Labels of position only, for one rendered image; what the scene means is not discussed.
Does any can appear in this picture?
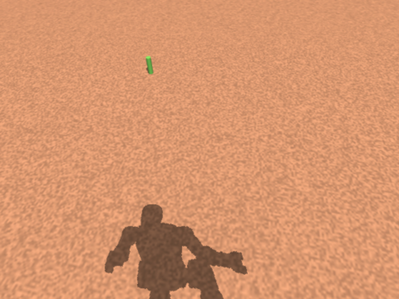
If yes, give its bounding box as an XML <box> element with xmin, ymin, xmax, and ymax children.
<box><xmin>146</xmin><ymin>56</ymin><xmax>153</xmax><ymax>74</ymax></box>

